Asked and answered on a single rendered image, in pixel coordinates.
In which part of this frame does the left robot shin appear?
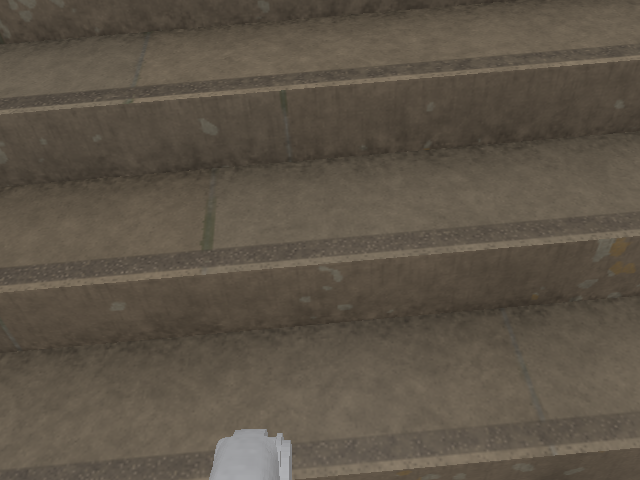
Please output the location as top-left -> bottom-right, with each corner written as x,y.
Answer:
213,437 -> 229,463

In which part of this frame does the robot left thigh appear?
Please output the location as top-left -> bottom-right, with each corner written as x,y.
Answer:
209,429 -> 292,480

